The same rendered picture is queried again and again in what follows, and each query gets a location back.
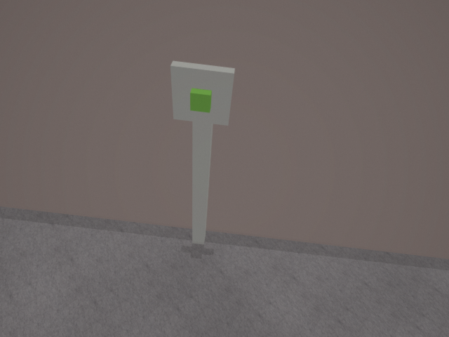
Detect panel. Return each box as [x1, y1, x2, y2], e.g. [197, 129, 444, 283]
[170, 61, 235, 244]

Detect button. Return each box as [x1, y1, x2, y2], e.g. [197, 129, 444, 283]
[190, 88, 212, 113]

